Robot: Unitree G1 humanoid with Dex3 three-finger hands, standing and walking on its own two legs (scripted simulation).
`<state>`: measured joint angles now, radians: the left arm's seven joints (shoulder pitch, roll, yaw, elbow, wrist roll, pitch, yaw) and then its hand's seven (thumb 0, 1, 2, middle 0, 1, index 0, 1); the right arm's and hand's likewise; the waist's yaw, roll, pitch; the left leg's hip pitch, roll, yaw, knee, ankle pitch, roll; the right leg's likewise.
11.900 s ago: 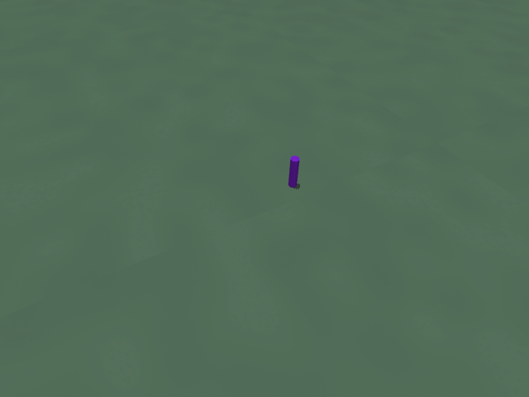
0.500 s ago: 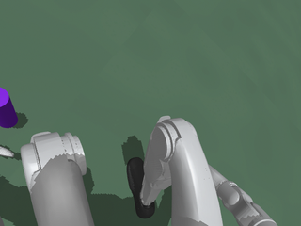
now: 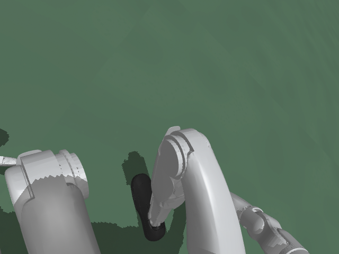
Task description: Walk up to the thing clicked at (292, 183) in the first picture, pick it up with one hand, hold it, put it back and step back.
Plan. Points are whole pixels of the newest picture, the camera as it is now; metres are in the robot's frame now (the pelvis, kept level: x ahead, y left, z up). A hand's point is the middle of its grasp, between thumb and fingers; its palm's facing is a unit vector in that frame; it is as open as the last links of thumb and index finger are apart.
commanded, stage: close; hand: left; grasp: from the side
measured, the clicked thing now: out of the picture +0.41 +0.27 -0.19
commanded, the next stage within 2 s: settle in 0.60 s
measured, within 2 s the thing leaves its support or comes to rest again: leaves its support in 0.94 s
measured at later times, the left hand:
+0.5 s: hand out of the picture +0.42 +0.26 -0.17, palm faces +0.27 -0.96 -0.01, open 7.5 cm
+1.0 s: hand out of the picture +0.43 +0.27 -0.16, palm faces +0.29 -0.96 +0.01, open 6.3 cm
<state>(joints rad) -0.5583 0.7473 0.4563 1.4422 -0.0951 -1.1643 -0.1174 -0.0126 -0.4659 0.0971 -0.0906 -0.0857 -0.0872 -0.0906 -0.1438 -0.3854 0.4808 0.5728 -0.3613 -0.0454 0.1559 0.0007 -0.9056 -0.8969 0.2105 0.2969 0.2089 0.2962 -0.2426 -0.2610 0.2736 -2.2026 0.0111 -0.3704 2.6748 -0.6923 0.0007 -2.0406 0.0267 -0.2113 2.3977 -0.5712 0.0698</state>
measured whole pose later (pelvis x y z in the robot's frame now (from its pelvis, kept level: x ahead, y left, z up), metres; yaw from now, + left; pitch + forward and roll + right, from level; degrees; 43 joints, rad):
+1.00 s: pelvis +0.00 +0.00 +0.01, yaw -1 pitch +11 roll -19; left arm -0.61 0.79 0.45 1.36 -0.05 -1.12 0.00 0.01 0.14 1.03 -0.96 -1.07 -0.89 -1.08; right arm -0.14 -0.37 0.49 0.57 -0.37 0.00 0.16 0.00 -0.89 -0.89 0.21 0.30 0.21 0.30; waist -0.25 -0.27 0.29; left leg -2.20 0.02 -0.39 2.67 -0.71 0.00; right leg -2.04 0.04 -0.23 2.37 -0.57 0.08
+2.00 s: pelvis +0.03 -0.02 +0.07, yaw +9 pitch +30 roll -6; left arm -0.53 0.42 0.38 0.82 -0.16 -0.62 -0.24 0.01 0.13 1.04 -0.99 -1.03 -0.91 -1.08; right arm 0.06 -0.30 0.07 0.66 -0.07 0.04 0.07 0.00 -0.89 -0.89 0.21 0.30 0.21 0.30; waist -0.10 -0.01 -0.09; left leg -2.20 0.03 -0.14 2.37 -0.70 -0.02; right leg -2.15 -0.05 -0.05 2.28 -0.66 0.03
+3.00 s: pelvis +0.03 -0.02 +0.12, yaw +11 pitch +32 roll -4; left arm -0.55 0.36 0.38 0.81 -0.16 -0.58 -0.27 0.01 0.11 1.07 -1.00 -1.03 -0.92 -1.07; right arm 0.12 -0.28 0.02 0.67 -0.05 0.00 0.04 0.01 -0.90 -0.89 0.21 0.30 0.21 0.29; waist -0.10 0.00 -0.16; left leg -2.07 0.03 -0.09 2.19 -0.69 -0.02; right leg -2.04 -0.06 -0.02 2.14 -0.66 0.03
